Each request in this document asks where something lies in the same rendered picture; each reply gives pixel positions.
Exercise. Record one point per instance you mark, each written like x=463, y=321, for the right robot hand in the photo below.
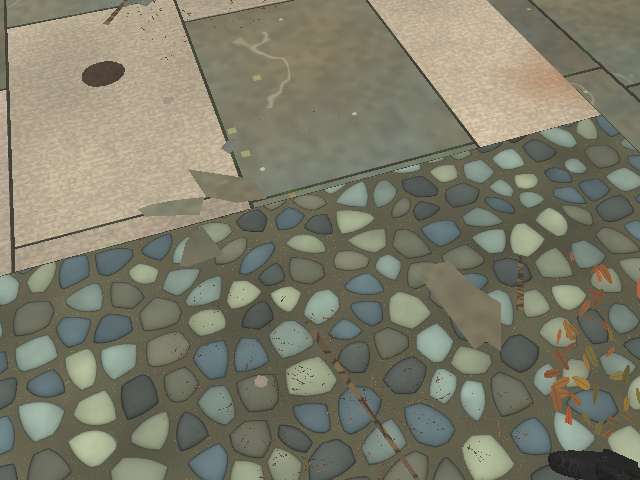
x=591, y=465

